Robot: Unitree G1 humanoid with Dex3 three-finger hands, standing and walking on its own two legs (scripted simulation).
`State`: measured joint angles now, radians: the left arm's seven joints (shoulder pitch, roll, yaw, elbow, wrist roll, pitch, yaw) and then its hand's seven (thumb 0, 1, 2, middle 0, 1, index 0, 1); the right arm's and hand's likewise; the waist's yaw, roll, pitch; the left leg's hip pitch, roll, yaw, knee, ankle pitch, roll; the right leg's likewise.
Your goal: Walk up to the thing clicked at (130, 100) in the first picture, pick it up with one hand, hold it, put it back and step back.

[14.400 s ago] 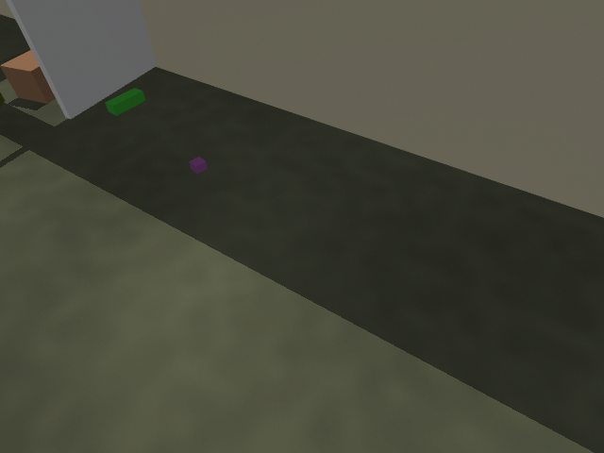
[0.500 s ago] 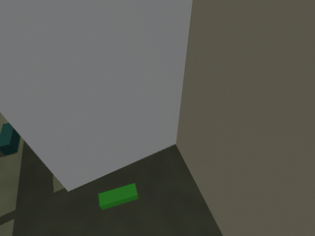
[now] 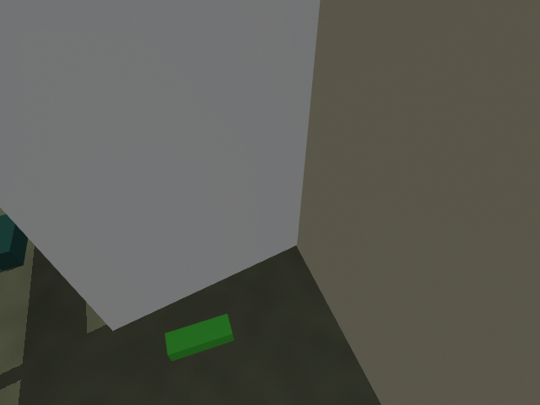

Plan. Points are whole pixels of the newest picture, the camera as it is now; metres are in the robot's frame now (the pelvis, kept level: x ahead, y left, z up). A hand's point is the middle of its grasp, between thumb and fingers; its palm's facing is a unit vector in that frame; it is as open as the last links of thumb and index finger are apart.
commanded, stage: stand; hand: left
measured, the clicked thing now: (200, 336) +0.52 +0.27 -0.75
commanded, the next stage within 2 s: walk up in 1.58 s
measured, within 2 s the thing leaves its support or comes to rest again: neither
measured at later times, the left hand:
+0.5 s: hand out of the picture +0.09 +0.26 -0.15, palm faces -0.01 -0.94 -0.35, open 7.3 cm
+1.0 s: hand out of the picture +0.10 +0.26 -0.15, palm faces -0.01 -0.94 -0.35, open 7.3 cm
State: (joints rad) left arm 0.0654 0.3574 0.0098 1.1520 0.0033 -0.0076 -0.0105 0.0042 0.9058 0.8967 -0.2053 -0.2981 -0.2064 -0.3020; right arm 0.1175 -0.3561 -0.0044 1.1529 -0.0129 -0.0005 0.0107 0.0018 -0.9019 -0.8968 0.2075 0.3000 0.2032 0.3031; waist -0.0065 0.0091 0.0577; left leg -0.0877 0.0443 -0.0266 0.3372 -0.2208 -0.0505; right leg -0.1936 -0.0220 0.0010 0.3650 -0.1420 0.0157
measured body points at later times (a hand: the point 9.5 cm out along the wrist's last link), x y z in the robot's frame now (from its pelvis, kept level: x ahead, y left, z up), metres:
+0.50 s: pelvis +0.01 +0.00 +0.00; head +0.03 +0.00 +0.45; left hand +0.09 +0.31 -0.13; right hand +0.10 -0.30 -0.13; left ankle -0.02 +0.15 -0.75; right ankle +0.04 -0.13 -0.75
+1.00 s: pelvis +0.02 +0.00 +0.00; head +0.04 +0.00 +0.45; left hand +0.10 +0.31 -0.13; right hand +0.10 -0.30 -0.13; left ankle -0.02 +0.15 -0.75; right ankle +0.04 -0.13 -0.75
